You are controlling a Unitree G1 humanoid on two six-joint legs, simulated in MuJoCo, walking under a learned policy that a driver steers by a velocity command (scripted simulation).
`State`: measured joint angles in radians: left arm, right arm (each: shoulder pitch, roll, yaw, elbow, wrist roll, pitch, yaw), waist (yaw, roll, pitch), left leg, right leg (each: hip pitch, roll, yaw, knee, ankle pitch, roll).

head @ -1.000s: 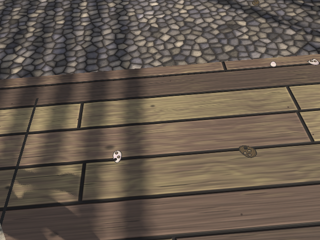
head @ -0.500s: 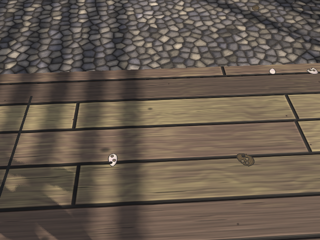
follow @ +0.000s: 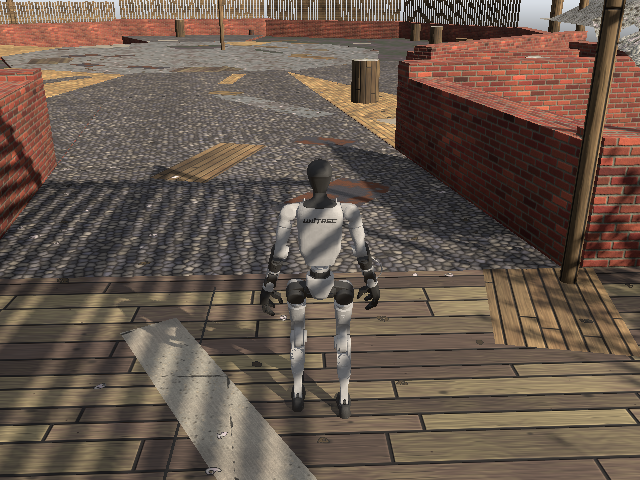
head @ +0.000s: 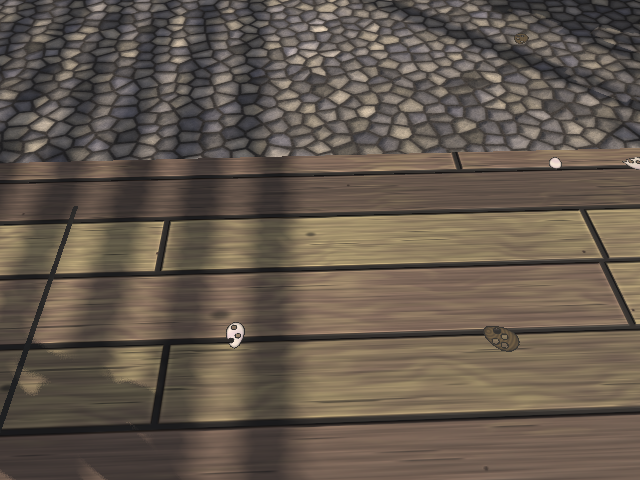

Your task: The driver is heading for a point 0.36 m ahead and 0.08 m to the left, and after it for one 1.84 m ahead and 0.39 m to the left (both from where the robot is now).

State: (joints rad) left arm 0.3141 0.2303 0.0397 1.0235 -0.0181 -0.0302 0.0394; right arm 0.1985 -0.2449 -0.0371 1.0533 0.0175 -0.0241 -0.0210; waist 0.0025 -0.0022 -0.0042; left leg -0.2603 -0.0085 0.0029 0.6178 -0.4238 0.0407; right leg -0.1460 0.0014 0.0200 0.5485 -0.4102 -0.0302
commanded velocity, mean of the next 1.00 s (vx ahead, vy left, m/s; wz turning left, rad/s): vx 0.23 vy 0.00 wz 0.00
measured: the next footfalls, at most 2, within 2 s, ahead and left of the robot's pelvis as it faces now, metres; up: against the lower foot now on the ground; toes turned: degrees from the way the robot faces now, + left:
right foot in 0.52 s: +0.41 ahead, -0.10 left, +0.00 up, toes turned -1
left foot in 0.88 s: +0.37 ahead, +0.12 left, +0.00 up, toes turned +1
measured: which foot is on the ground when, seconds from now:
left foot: down 0.00-0.54, up 0.56-0.86, down 0.88-1.00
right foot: down 0.00-0.12, up 0.14-0.50, down 0.52-1.00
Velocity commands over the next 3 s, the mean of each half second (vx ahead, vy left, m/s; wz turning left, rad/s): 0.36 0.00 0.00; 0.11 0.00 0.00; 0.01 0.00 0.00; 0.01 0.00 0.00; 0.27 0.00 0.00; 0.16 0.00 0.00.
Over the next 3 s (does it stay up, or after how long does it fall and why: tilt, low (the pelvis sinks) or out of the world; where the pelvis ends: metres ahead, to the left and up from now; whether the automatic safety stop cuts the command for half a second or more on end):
stays up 0.59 0.04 0.00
